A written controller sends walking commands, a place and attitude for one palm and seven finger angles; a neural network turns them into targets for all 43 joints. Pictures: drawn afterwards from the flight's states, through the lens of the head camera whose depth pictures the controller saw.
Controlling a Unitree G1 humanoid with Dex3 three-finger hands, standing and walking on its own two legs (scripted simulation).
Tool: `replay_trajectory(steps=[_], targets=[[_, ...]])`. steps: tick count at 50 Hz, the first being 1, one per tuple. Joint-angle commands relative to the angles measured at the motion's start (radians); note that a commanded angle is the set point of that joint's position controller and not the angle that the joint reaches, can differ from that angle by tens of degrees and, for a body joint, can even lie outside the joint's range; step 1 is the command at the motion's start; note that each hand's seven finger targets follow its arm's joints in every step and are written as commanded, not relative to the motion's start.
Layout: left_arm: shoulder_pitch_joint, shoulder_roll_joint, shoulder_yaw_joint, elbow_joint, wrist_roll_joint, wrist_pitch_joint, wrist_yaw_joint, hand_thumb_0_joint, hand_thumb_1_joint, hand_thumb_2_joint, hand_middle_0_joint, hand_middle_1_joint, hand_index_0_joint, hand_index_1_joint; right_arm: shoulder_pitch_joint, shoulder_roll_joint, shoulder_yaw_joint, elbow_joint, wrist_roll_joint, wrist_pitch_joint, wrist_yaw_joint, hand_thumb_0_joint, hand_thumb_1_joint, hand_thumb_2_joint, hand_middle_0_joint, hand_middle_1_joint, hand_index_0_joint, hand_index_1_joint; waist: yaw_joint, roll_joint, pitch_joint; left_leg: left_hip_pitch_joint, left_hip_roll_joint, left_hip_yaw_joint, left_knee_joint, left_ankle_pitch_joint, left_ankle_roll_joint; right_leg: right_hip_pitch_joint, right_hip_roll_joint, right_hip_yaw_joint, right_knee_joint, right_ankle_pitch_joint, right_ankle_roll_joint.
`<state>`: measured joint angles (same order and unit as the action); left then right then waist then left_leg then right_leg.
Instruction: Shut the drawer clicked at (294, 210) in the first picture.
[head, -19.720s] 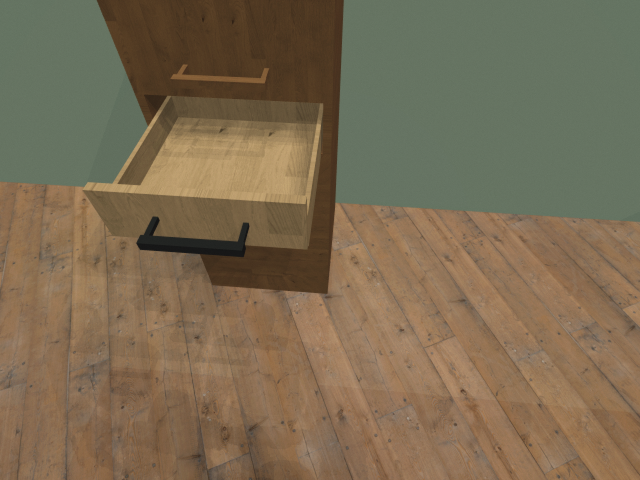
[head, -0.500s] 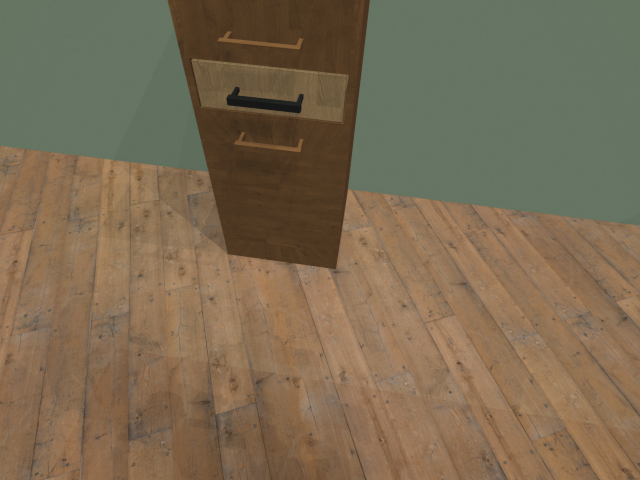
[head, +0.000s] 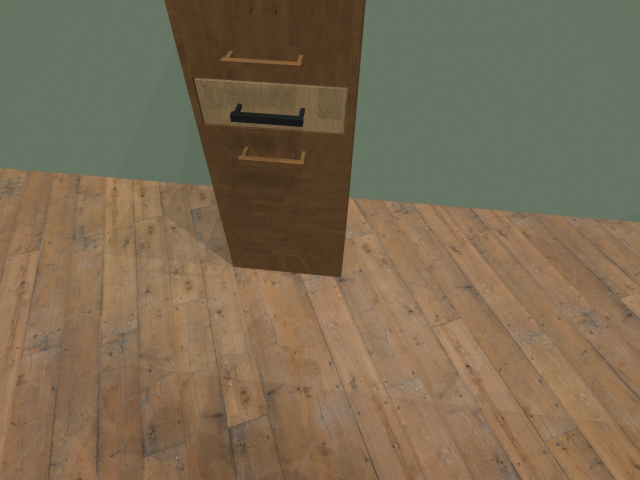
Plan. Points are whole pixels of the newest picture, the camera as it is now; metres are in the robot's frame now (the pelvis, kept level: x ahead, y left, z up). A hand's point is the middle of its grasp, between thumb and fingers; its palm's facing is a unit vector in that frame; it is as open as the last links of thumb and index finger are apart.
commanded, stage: let the arm hang, fingers relaxed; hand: left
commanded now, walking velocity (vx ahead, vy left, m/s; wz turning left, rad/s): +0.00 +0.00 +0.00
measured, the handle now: (268, 114) +0.95 +0.18 -0.05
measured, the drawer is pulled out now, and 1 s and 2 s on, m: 0.00 0.00 0.00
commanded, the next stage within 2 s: look to check the result in 0.26 s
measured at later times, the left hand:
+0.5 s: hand out of the picture -0.01 +0.17 -0.18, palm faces +0.02 -0.98 -0.19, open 7.4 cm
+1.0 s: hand out of the picture +0.02 +0.17 -0.17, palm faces +0.01 -0.98 -0.20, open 7.4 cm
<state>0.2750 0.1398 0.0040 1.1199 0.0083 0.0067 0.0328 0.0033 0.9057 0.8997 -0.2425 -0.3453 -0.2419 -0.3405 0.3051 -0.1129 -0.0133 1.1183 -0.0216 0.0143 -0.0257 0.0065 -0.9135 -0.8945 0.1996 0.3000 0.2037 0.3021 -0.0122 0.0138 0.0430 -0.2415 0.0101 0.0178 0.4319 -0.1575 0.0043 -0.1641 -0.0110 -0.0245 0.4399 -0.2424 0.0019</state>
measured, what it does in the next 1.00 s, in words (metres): stands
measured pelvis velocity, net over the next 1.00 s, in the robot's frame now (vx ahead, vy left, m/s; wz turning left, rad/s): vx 0.01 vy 0.00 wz -0.01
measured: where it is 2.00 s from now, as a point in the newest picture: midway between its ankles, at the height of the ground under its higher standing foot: outside the picture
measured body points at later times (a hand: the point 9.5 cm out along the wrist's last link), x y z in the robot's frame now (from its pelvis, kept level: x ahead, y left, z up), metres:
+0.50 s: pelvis +0.00 +0.01 +0.00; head +0.02 +0.01 +0.45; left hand -0.01 +0.22 -0.16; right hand -0.02 -0.20 -0.16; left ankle +0.05 +0.12 -0.74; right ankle +0.00 -0.12 -0.74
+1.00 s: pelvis +0.01 +0.00 +0.00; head +0.03 -0.01 +0.45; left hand +0.02 +0.22 -0.16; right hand +0.00 -0.21 -0.16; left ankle +0.05 +0.12 -0.74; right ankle +0.00 -0.12 -0.74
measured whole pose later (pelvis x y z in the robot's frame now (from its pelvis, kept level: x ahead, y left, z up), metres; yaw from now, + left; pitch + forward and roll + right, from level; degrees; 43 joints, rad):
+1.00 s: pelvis +0.01 +0.00 +0.00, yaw -1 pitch -2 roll +0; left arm 0.26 0.14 0.01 1.14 0.01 -0.01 0.04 0.00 0.91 0.90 -0.20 -0.30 -0.20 -0.29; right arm 0.27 -0.12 -0.03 1.14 -0.02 0.00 -0.03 0.00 -0.91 -0.89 0.20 0.30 0.20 0.30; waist -0.02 0.01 0.06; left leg -0.22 0.01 0.03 0.42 -0.17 0.00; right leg -0.15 -0.01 -0.01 0.43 -0.25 0.00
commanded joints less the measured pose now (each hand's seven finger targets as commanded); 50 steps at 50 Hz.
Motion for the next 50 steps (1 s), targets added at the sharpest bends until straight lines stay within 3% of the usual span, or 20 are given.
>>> replay_trajectory(steps=[1, 5, 12, 17, 25, 50], targets=[[0.073, 0.097, 0.028, -0.008, 0.002, -0.011, 0.006, 0.000, 0.900, 0.900, -0.200, -0.300, -0.200, -0.300, 0.060, -0.092, -0.018, -0.019, 0.004, -0.012, -0.010, 0.000, -0.900, -0.900, 0.200, 0.300, 0.200, 0.300, 0.010, 0.018, 0.053, 0.014, 0.084, -0.082, -0.103, -0.063, 0.023, -0.085, -0.070, 0.053, -0.103, -0.030, -0.043], [0.072, 0.088, 0.029, -0.006, 0.003, -0.013, 0.008, 0.000, 0.900, 0.900, -0.200, -0.300, -0.200, -0.300, 0.073, -0.082, -0.022, -0.011, 0.004, -0.011, -0.010, 0.000, -0.900, -0.900, 0.200, 0.300, 0.200, 0.300, 0.006, -0.009, 0.062, 0.016, 0.080, -0.075, -0.096, -0.061, 0.022, -0.095, -0.072, 0.055, -0.108, -0.039, -0.043], [0.080, 0.081, 0.031, -0.002, 0.004, -0.013, 0.009, 0.000, 0.900, 0.900, -0.200, -0.300, -0.200, -0.300, 0.079, -0.077, -0.025, -0.009, 0.003, -0.012, -0.011, 0.000, -0.900, -0.900, 0.200, 0.300, 0.200, 0.300, 0.004, 0.016, 0.062, 0.016, 0.081, -0.081, -0.107, -0.091, 0.025, -0.102, -0.068, 0.059, -0.103, -0.042, -0.041], [0.084, 0.080, 0.031, 0.000, 0.003, -0.017, 0.010, 0.000, 0.900, 0.900, -0.200, -0.300, -0.200, -0.300, 0.078, -0.079, -0.026, -0.007, 0.005, -0.014, -0.011, 0.000, -0.900, -0.900, 0.200, 0.300, 0.200, 0.300, 0.001, -0.009, 0.044, 0.036, 0.080, -0.073, -0.091, -0.055, 0.024, -0.097, -0.071, 0.065, -0.109, -0.027, -0.041], [0.085, 0.084, 0.029, 0.007, 0.004, -0.018, 0.010, 0.000, 0.900, 0.900, -0.200, -0.300, -0.200, -0.300, 0.074, -0.085, -0.027, -0.005, 0.006, -0.015, -0.013, 0.000, -0.900, -0.900, 0.200, 0.300, 0.200, 0.300, 0.001, 0.016, 0.052, 0.045, 0.085, -0.070, -0.092, -0.041, 0.024, -0.098, -0.072, 0.063, -0.110, -0.015, -0.040], [0.050, 0.104, 0.032, 0.005, 0.003, -0.023, 0.008, 0.000, 0.900, 0.900, -0.200, -0.300, -0.200, -0.300, 0.037, -0.106, -0.027, 0.001, 0.006, -0.019, -0.013, 0.000, -0.900, -0.900, 0.200, 0.300, 0.200, 0.300, 0.002, -0.003, 0.044, 0.068, 0.086, -0.065, -0.081, 0.025, 0.019, -0.075, -0.078, 0.067, -0.119, 0.025, -0.040]])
